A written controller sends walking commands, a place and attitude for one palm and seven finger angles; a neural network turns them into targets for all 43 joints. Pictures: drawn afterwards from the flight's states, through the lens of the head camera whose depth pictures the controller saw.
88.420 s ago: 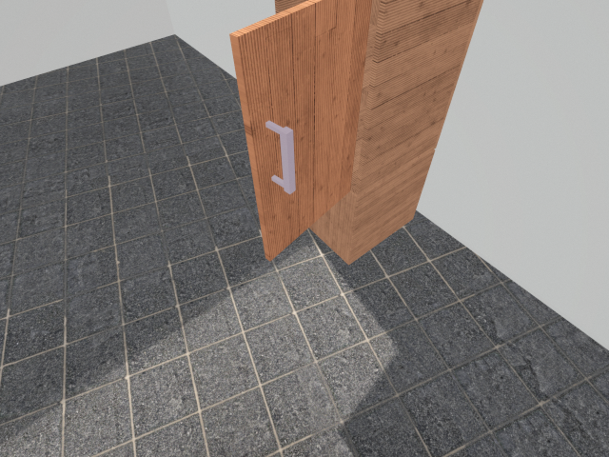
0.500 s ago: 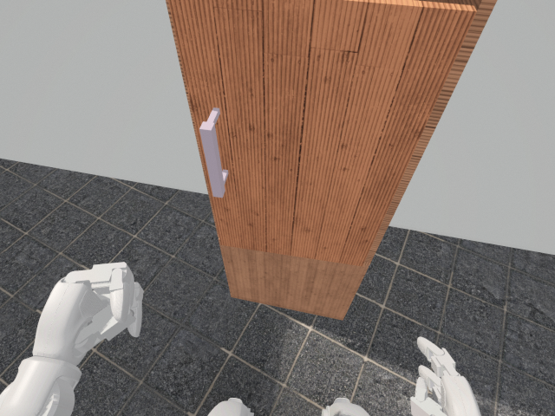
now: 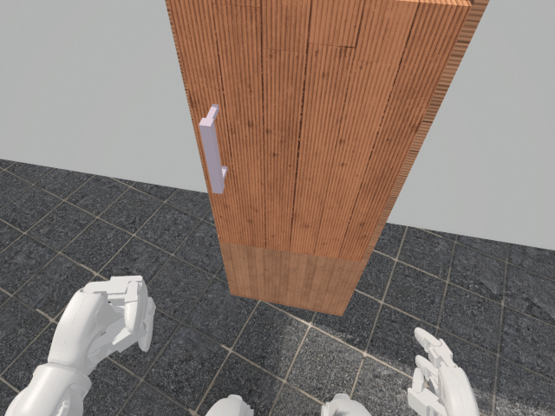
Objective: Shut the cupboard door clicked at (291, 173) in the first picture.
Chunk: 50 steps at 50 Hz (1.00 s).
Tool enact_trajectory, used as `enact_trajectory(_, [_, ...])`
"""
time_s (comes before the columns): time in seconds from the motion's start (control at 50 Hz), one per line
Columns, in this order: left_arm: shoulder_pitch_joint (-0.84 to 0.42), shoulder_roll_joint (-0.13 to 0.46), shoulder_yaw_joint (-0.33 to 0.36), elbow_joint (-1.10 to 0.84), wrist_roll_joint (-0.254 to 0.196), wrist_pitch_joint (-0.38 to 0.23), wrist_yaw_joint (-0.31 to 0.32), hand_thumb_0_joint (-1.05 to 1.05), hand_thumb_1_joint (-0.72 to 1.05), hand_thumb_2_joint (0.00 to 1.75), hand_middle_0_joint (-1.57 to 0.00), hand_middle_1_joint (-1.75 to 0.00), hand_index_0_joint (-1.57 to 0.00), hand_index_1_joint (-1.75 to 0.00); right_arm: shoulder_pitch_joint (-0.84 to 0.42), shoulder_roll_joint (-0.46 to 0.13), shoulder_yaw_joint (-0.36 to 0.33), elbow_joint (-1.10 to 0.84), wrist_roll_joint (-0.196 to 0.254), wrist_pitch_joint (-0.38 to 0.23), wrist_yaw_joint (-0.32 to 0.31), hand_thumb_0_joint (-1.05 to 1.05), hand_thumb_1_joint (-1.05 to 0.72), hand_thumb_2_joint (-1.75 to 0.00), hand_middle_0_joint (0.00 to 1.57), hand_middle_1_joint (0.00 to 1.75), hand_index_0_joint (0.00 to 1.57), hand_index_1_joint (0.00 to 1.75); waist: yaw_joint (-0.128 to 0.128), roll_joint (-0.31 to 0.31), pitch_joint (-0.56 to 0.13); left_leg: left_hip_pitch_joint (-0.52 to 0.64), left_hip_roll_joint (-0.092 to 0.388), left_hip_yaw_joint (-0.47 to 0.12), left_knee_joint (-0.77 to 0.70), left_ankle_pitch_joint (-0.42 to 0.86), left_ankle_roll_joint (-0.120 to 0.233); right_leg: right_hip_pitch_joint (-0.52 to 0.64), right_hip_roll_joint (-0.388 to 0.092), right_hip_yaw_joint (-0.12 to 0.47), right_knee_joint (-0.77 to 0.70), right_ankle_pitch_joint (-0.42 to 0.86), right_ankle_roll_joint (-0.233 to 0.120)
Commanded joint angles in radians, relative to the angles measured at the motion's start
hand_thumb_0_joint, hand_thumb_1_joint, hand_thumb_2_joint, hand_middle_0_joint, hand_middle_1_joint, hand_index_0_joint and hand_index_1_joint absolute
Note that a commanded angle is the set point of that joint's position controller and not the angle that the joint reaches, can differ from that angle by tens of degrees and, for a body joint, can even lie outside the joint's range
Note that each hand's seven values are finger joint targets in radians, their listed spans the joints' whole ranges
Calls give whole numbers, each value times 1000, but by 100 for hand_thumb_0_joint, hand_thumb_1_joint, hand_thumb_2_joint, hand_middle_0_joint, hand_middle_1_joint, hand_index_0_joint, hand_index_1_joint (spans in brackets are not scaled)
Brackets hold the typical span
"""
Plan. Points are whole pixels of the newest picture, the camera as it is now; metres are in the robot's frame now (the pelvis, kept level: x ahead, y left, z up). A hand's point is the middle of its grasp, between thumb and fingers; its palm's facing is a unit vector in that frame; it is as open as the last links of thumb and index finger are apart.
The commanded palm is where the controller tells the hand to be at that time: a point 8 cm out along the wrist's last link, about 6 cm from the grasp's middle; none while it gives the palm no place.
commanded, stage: bring the fist close to the handle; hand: left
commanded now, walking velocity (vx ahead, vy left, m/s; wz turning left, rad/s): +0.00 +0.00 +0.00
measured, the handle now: (216, 151) +0.52 +0.14 +0.07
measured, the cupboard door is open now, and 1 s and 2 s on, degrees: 2 2 0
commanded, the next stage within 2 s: push the door shut along its arc in 1.34 s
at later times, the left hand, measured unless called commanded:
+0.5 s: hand (185, 254) +0.31 +0.15 +0.08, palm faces -0.12 -0.99 -0.05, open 3.1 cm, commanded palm +0.31 +0.20 +0.08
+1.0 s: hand (224, 201) +0.41 +0.11 +0.08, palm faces -0.14 -0.99 -0.02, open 3.1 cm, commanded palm +0.39 +0.17 +0.08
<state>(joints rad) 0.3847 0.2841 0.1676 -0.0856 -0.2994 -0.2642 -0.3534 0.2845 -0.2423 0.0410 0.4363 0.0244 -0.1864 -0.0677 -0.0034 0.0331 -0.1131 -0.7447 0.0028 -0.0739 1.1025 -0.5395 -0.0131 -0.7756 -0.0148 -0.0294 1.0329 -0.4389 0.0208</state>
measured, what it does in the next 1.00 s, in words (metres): stands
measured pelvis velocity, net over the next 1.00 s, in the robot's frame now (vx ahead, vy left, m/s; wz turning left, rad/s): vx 0.00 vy -0.02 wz -0.01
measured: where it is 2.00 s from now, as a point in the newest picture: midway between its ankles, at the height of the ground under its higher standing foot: outside the picture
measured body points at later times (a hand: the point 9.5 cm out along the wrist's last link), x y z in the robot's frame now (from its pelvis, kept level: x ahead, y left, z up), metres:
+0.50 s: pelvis +0.00 +0.00 +0.00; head +0.06 -0.01 +0.45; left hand +0.31 +0.20 +0.08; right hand +0.15 -0.24 -0.08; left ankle +0.01 +0.12 -0.66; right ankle +0.04 -0.14 -0.66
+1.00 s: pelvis +0.00 -0.02 +0.00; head +0.07 -0.03 +0.45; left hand +0.41 +0.17 +0.08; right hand +0.11 -0.27 -0.11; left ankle +0.01 +0.12 -0.66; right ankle +0.04 -0.14 -0.66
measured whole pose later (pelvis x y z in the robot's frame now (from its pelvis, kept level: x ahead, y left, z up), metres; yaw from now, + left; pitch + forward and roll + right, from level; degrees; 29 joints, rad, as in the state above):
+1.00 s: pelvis +0.00 -0.02 +0.00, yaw -1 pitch +15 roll +0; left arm -0.46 0.24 0.17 0.65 -0.18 -0.30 -0.22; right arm 0.30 -0.26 0.02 0.58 0.02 -0.07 -0.04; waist -0.06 0.02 -0.11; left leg -0.80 0.00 -0.05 1.04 -0.50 -0.03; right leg -0.86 -0.01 -0.01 1.02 -0.42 0.00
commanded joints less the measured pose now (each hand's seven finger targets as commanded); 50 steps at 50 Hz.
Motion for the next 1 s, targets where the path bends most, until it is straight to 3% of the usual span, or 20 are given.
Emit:
enact_trajectory(0.0, [-314,112,84,-173,-32,-120,40,0,90,90,-130,-150,-130,-150,-54,-130,-55,-112,0,-62,-18,0,-90,-90,20,30,20,30,-40,15,-111,1,-21,29,-175,109,22,89,35,-16,-145,-27,-38])
enact_trajectory(0.04, [-323,84,43,-98,-19,-103,28,0,90,90,-130,-150,-130,-150,-44,-140,-56,-101,5,-65,-20,0,-90,-90,20,30,20,30,-46,19,-109,-5,-21,25,-183,76,21,70,33,-18,-145,-42,-38])
enact_trajectory(0.12, [-395,72,-40,-96,24,-23,8,0,90,90,-130,-150,-130,-150,-32,-150,-62,-108,15,-67,-19,0,-90,-90,20,30,20,30,-40,62,-198,61,-21,14,-216,134,25,115,25,-24,-137,44,-42])
enact_trajectory(0.16, [-418,114,-4,-98,35,7,28,0,90,90,-130,-150,-130,-150,-28,-152,-62,-108,11,-62,-21,0,-90,-90,20,30,20,30,-30,49,-229,71,-21,13,-221,183,26,146,27,-29,-133,82,-44])
enact_trajectory(0.2, [-448,112,14,-129,40,9,57,0,90,90,-130,-150,-130,-150,-35,-141,-60,-112,5,-56,-16,0,-90,-90,20,30,20,30,-17,55,-269,99,-19,15,-228,250,18,167,23,-37,-120,141,-45])
enact_trajectory(0.26, [-438,149,106,-85,20,-9,115,0,90,90,-130,-150,-130,-150,-31,-134,-57,-108,-5,-41,-10,0,-90,-90,20,30,20,30,11,-6,-269,67,-23,27,-227,288,14,220,27,-37,-121,177,-46])
enact_trajectory(0.3, [-467,113,95,-40,28,-25,140,0,90,90,-130,-150,-130,-150,-37,-125,-57,-101,-4,-30,-1,0,-90,-90,20,30,20,30,4,-9,-248,58,-20,36,-229,286,9,209,22,-36,-117,186,-45])
enact_trajectory(0.38, [-479,33,-16,43,68,-33,136,0,90,90,-130,-150,-130,-150,-20,-131,-66,-94,-2,-14,16,0,-90,-90,20,30,20,30,-20,11,-208,64,-14,46,-227,285,9,165,18,-33,-127,194,-43])
enact_trajectory(0.4, [-525,13,-56,49,76,-32,128,0,90,90,-130,-150,-130,-150,-13,-135,-66,-90,-2,-11,17,0,-90,-90,20,30,20,30,-38,-4,-205,67,-13,42,-228,276,12,157,18,-33,-131,191,-42])
enact_trajectory(0.46, [-632,18,-85,66,86,-29,112,0,90,90,-130,-150,-130,-150,-1,-143,-70,-80,1,-5,9,0,-90,-90,20,30,20,30,-62,-20,-211,68,-12,41,-217,267,22,153,19,-22,-143,193,-40])
enact_trajectory(0.52, [-775,85,-3,101,77,-44,123,0,90,90,-130,-150,-130,-150,-8,-144,-72,-53,0,1,-1,0,-90,-90,20,30,20,30,-57,-52,-260,64,-13,42,-214,243,22,172,14,-11,-144,176,-38])
enact_trajectory(0.58, [-888,113,39,127,73,-72,151,0,90,90,-130,-150,-130,-150,-25,-132,-65,-34,-3,7,-5,0,-90,-90,20,30,20,30,-41,-16,-309,64,-20,50,-209,252,23,202,9,2,-136,182,-40])
enact_trajectory(0.62, [-906,107,45,186,75,-82,163,0,90,90,-130,-150,-130,-150,-23,-125,-64,-22,-4,14,-2,0,-90,-90,20,30,20,30,-38,-17,-318,60,-21,59,-206,268,23,218,8,8,-133,209,-38])
enact_trajectory(0.66, [-929,144,74,255,85,-86,168,0,90,90,-130,-150,-130,-150,-8,-129,-66,-10,-5,26,-1,0,-90,-90,20,30,20,30,-36,-22,-337,47,-22,63,-204,286,24,240,9,12,-130,232,-38])
enact_trajectory(0.68, [-930,112,47,300,91,-79,162,0,90,90,-130,-150,-130,-150,-8,-126,-65,-7,-6,32,4,0,-90,-90,20,30,20,30,-38,-22,-337,39,-22,69,-205,284,23,244,6,16,-132,243,-36])
enact_trajectory(0.74, [-983,107,31,410,104,-59,143,0,90,90,-130,-150,-130,-150,12,-134,-71,5,-1,51,12,0,-90,-90,20,30,20,30,-54,-20,-311,26,-19,75,-205,273,21,224,5,20,-143,252,-34])
enact_trajectory(0.82, [-1056,75,8,461,90,-55,118,0,90,90,-130,-150,-130,-150,34,-140,-78,3,0,67,17,0,-90,-90,20,30,20,30,-61,-39,-342,38,-19,75,-206,306,22,244,7,20,-146,309,-35])
enact_trajectory(0.92, [-1255,126,54,520,95,-115,141,0,90,90,-130,-150,-130,-150,52,-137,-79,37,-6,78,13,0,-90,-90,20,30,20,30,-87,-78,-356,10,-19,75,-186,288,27,240,5,34,-141,307,-28])
enact_trajectory(0.96, [-1228,178,103,537,104,-142,152,0,90,90,-130,-150,-130,-150,60,-140,-81,34,-10,82,16,0,-90,-90,20,30,20,30,-60,-58,-372,-3,-24,75,-191,292,28,266,6,38,-136,303,-34])
enact_trajectory(0.98, [-1202,171,107,540,109,-150,154,0,90,90,-130,-150,-130,-150,56,-136,-83,33,-12,85,20,0,-90,-90,20,30,20,30,-45,-34,-414,11,-26,84,-191,309,27,286,3,43,-127,331,-35])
